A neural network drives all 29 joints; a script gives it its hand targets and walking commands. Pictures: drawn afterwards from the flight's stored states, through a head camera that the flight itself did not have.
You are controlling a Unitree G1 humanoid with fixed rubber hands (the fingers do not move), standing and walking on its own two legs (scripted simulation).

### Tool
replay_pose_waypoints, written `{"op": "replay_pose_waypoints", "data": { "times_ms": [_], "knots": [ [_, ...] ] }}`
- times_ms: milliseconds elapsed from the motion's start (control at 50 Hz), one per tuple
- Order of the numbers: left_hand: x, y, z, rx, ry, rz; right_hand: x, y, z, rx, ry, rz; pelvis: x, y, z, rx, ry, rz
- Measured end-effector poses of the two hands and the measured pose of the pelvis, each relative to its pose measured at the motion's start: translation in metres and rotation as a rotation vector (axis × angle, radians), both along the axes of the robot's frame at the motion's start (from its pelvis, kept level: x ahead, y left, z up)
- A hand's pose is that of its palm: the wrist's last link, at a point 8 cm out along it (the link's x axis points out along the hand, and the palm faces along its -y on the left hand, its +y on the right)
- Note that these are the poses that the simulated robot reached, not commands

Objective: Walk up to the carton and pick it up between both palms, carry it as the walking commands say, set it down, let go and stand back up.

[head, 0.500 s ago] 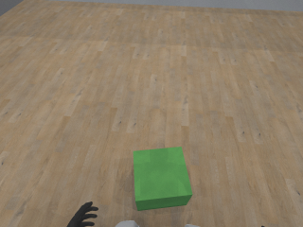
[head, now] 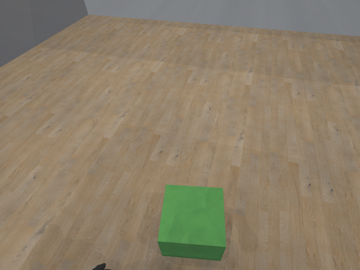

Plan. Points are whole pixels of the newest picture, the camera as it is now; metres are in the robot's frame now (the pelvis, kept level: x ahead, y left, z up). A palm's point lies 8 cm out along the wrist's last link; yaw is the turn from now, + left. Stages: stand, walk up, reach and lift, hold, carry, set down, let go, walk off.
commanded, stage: walk up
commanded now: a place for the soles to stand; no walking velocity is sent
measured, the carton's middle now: (192, 221) +0.48 +0.00 -0.65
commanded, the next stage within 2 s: none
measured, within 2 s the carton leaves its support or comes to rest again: neither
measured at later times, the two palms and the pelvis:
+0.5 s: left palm out of the picture +0.08 +0.27 -0.13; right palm out of the picture +0.13 -0.23 -0.11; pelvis +0.02 +0.01 -0.01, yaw +5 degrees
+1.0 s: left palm out of the picture +0.04 +0.28 -0.12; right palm out of the picture +0.13 -0.23 -0.10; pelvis +0.00 +0.01 +0.00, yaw +7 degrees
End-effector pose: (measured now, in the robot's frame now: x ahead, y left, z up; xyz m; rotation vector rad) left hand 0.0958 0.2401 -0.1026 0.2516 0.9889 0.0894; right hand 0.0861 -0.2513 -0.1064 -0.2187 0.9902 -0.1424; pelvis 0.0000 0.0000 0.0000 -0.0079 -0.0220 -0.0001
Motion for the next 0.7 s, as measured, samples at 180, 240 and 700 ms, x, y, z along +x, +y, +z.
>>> {"op": "replay_pose_waypoints", "data": {
  "times_ms": [180,240,700],
  "knots": [
    [0.001,0.001,-0.005,-0.012,0.012,0.061,0.012,0.006,-0.004,0.004,0.032,0.034,0.011,-0.003,-0.001,-0.013,0.006,0.053],
    [0.001,0.006,-0.008,-0.016,0.021,0.08,0.018,0.01,-0.005,-0.005,0.038,0.044,0.014,-0.001,-0.002,-0.018,0.009,0.064],
    [-0.034,0.034,-0.026,-0.041,0.112,0.164,0.051,0.034,0.005,-0.04,0.001,0.097,0.018,0.02,-0.004,-0.032,0.022,0.104]
  ]
}}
